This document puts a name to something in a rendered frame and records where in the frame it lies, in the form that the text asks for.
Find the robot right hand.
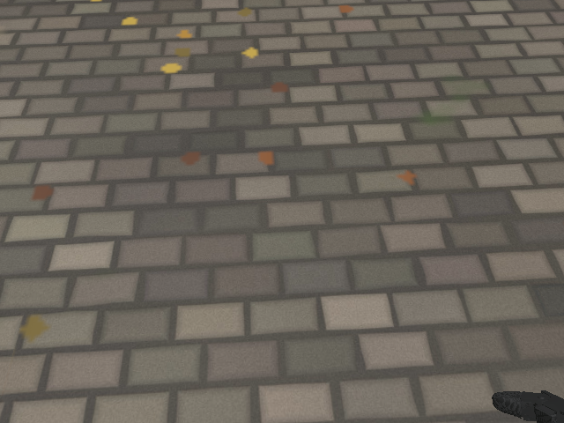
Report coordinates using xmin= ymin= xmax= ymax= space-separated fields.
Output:
xmin=492 ymin=390 xmax=564 ymax=423

